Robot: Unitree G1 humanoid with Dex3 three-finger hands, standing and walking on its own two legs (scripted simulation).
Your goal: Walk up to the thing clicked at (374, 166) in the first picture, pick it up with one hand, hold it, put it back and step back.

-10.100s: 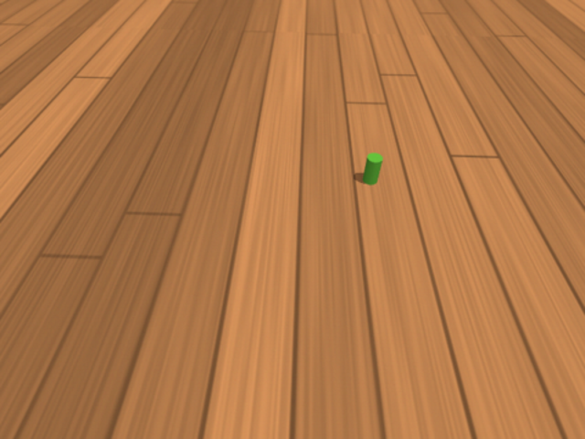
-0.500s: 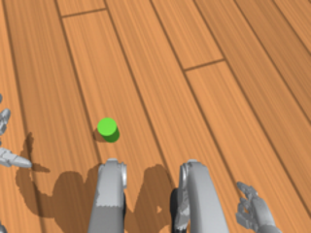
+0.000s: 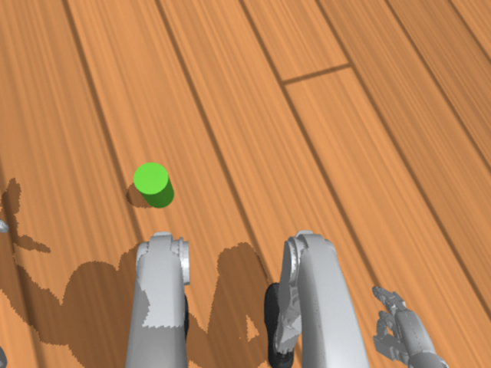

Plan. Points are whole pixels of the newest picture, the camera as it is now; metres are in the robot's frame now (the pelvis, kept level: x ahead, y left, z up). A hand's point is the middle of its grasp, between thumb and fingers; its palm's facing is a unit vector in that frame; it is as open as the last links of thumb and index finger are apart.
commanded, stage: go down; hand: left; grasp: from the side
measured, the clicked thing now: (155, 187) +0.46 +0.20 -0.35
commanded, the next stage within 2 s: approach in 0.64 s
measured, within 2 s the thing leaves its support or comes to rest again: neither
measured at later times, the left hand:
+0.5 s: hand out of the picture +0.39 +0.38 -0.03, palm faces +0.10 -0.99 -0.08, open 17.4 cm
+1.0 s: hand (5, 167) +0.41 +0.38 -0.08, palm faces +0.10 -0.99 -0.02, open 17.5 cm
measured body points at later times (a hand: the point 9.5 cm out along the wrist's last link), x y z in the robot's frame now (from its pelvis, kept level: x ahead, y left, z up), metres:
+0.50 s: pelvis +0.00 +0.00 -0.03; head +0.20 +0.06 +0.37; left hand +0.38 +0.44 -0.03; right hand +0.14 -0.28 -0.13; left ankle +0.08 +0.13 -0.39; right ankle +0.09 -0.13 -0.39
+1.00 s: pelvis -0.01 +0.01 -0.06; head +0.21 +0.08 +0.33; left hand +0.40 +0.43 -0.07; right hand +0.13 -0.28 -0.15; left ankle +0.08 +0.13 -0.39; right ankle +0.09 -0.13 -0.39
